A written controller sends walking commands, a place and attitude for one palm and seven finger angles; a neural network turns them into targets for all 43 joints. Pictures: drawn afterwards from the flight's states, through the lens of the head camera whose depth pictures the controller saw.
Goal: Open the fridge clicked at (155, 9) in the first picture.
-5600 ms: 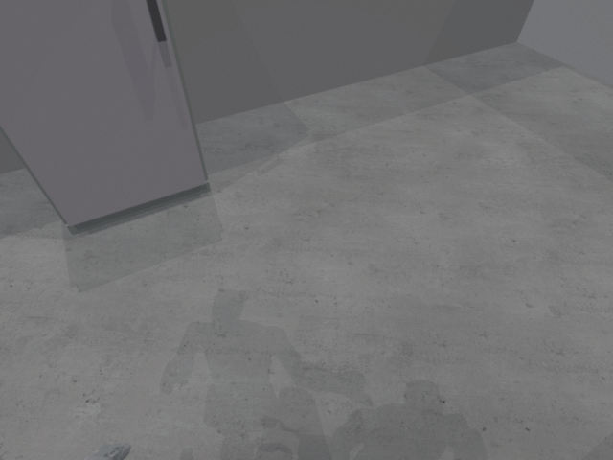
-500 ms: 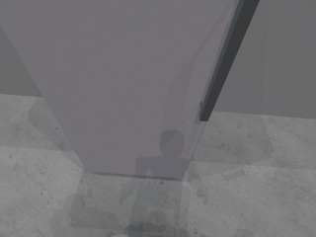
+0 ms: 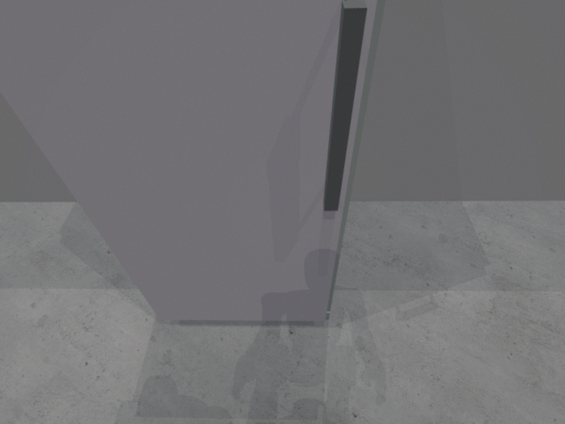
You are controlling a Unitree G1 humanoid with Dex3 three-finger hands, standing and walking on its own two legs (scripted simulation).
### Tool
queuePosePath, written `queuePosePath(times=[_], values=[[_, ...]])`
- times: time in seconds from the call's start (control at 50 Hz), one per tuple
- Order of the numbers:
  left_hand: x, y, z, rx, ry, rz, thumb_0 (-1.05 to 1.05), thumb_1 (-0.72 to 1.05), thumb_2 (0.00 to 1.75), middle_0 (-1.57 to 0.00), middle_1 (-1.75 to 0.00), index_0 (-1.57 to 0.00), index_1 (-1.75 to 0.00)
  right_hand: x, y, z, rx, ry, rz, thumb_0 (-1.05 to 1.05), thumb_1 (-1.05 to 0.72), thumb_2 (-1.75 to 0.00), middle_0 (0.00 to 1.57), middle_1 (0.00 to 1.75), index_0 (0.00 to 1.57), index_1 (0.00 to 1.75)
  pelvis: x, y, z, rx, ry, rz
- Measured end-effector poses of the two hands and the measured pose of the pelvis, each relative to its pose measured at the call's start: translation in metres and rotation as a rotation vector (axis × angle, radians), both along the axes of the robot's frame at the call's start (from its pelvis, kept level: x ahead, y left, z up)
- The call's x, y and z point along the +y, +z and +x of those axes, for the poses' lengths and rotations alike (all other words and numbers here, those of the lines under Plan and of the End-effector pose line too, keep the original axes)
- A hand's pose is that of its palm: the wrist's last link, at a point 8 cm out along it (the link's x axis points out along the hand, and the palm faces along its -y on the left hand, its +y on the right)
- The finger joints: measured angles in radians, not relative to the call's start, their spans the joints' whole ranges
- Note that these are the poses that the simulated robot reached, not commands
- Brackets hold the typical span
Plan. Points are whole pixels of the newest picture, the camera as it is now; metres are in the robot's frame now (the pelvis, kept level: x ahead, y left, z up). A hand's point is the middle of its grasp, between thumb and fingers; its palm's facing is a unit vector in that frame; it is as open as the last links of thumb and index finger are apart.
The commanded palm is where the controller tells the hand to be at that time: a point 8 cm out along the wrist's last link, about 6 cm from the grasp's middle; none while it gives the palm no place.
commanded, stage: come to a stop and stand still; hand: right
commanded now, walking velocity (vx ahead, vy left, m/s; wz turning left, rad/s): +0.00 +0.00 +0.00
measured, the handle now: (338, 120) +0.53 -0.07 +0.16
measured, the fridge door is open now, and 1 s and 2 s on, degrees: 0 0 0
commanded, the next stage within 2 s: look again from close up in 0.62 s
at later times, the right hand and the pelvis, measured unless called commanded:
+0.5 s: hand out of the picture -0.04 -0.15 -0.18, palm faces +0.03 +0.99 -0.15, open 7.4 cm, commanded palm none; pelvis -0.03 +0.00 +0.00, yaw +1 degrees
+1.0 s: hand out of the picture -0.01 -0.17 -0.17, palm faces +0.03 +0.97 -0.23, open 7.4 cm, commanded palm none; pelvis -0.02 +0.01 +0.00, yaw +0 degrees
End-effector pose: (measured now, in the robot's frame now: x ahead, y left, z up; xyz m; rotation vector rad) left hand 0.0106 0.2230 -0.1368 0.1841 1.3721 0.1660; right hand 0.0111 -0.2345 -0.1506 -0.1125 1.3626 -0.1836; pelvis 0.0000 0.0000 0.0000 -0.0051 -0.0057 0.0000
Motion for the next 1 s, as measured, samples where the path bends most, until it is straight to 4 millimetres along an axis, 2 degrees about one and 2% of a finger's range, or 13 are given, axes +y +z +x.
queuePosePath(times=[0.1,0.2,0.44,0.6,0.74,0.84,1.0], values=[[-0.003,-0.006,-0.009,-0.006,0.03,-0.02,0.01,0.93,0.9,-0.2,-0.3,-0.21,-0.3,0.005,0.004,-0.024,0.061,0.02,-0.004,0.01,-0.91,-0.9,0.2,0.3,0.2,0.3,-0.004,0.001,-0.007,-0.014,0.012,0.004],[-0.005,-0.007,-0.022,-0.001,0.037,-0.035,0.01,0.93,0.9,-0.2,-0.3,-0.21,-0.3,0.012,0.005,-0.039,0.077,0.028,0.009,0.01,-0.91,-0.9,0.2,0.3,0.2,0.3,-0.004,0.002,-0.014,-0.027,0.016,0.004],[-0.013,-0.007,-0.057,0.059,0.048,-0.062,0.0,0.91,0.9,-0.2,-0.3,-0.2,-0.3,0.03,0.003,-0.051,0.062,0.025,0.04,0.01,-0.91,-0.9,0.2,0.3,0.2,0.3,0.001,0.004,-0.025,-0.023,0.009,0.003],[-0.014,-0.008,-0.068,0.083,0.062,-0.073,0.0,0.91,0.9,-0.2,-0.3,-0.2,-0.3,0.036,0.003,-0.058,0.076,0.021,0.042,0.01,-0.91,-0.9,0.2,0.3,0.2,0.3,0.006,0.003,-0.027,-0.019,0.009,0.003],[-0.011,-0.009,-0.067,0.082,0.056,-0.075,0.0,0.91,0.9,-0.2,-0.3,-0.2,-0.3,0.038,0.003,-0.058,0.077,0.024,0.034,0.01,-0.91,-0.9,0.2,0.3,0.2,0.3,0.008,0.002,-0.026,-0.014,0.007,0.009],[-0.008,-0.016,-0.051,0.015,0.026,-0.077,0.0,0.91,0.9,-0.2,-0.3,-0.2,-0.3,0.031,0.001,-0.053,0.048,0.04,0.013,0.01,-0.9,-0.9,0.2,0.3,0.2,0.3,0.006,-0.005,-0.025,-0.007,-0.007,0.013],[-0.002,-0.022,-0.027,-0.042,-0.005,-0.085,0.02,0.93,0.9,-0.2,-0.3,-0.2,-0.3,0.016,0.013,-0.029,-0.02,0.037,-0.043,0.01,-0.91,-0.9,0.2,0.3,0.2,0.3,0.006,-0.004,-0.017,-0.018,-0.007,-0.003]])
